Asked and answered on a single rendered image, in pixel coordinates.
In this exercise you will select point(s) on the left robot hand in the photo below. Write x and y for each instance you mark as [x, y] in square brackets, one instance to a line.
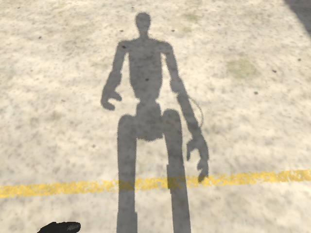
[64, 227]

